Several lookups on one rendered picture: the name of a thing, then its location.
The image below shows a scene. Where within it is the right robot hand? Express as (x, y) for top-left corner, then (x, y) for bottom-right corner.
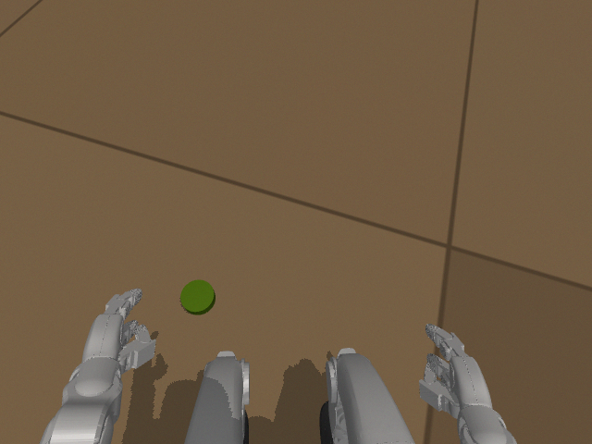
(419, 324), (493, 419)

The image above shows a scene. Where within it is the tin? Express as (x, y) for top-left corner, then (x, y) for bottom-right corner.
(180, 279), (216, 315)

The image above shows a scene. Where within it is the right robot arm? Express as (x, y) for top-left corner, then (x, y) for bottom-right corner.
(457, 405), (517, 444)

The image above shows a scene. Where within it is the left robot hand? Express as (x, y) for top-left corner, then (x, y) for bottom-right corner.
(81, 289), (156, 375)

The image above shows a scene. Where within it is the left robot arm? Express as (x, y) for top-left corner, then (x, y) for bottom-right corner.
(40, 357), (123, 444)

